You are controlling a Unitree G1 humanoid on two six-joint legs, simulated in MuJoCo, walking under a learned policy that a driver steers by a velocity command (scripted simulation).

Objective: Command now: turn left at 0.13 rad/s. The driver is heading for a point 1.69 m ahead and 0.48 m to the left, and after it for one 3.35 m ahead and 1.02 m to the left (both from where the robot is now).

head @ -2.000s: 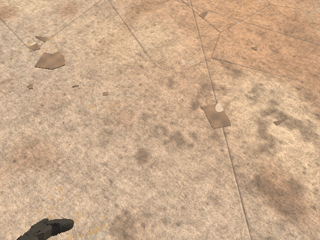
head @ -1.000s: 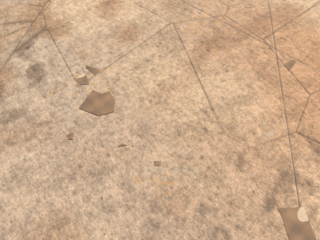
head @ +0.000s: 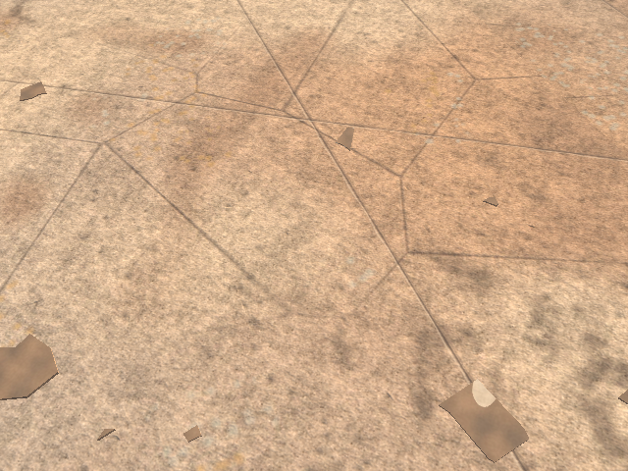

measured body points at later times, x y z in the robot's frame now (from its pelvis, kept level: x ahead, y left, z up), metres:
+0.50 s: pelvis +0.01 +0.06 +0.01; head +0.02 +0.10 +0.45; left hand +0.10 +0.37 -0.11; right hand +0.13 -0.21 -0.09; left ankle -0.06 +0.12 -0.74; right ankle +0.08 -0.10 -0.67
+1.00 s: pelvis +0.26 +0.11 +0.00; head +0.29 +0.13 +0.45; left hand +0.24 +0.41 -0.11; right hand +0.48 -0.09 -0.12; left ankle +0.13 +0.17 -0.65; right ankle +0.35 +0.02 -0.74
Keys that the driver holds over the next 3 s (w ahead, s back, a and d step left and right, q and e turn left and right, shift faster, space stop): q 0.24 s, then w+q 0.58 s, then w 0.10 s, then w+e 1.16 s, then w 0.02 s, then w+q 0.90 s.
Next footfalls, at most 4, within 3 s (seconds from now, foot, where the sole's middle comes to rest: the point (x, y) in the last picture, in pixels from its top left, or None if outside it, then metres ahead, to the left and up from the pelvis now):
0.34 left None -0.02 0.13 -0.78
0.84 right None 0.39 0.04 -0.78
1.28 left None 0.47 0.40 -0.78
1.78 right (244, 340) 0.81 0.23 -0.78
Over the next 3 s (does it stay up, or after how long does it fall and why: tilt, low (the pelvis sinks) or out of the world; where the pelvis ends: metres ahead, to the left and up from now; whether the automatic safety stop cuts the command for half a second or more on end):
stays up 1.32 0.32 0.01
